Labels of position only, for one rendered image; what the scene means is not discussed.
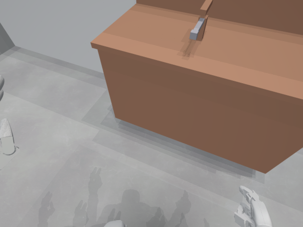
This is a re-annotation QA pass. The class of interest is right robot hand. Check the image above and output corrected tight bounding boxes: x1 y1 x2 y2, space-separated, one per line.
234 185 273 227

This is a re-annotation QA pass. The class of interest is left robot hand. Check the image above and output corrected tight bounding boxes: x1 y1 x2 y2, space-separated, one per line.
0 75 20 170

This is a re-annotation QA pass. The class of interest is counter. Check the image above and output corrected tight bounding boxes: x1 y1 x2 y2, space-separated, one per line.
90 0 303 174

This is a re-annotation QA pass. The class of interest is tap lever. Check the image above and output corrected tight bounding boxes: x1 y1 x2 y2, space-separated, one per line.
189 18 205 40

